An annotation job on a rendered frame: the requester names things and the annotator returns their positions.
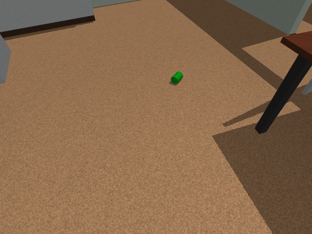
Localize table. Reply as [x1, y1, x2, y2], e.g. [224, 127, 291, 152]
[255, 31, 312, 134]

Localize can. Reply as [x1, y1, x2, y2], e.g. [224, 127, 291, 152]
[171, 72, 183, 84]

